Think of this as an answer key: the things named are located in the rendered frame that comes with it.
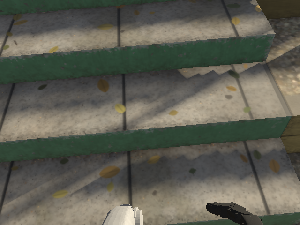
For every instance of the robot left thigh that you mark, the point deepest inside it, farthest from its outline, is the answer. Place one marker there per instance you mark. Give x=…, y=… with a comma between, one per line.
x=124, y=215

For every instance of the robot right hand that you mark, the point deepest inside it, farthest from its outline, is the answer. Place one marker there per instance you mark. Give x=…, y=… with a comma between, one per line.
x=233, y=212

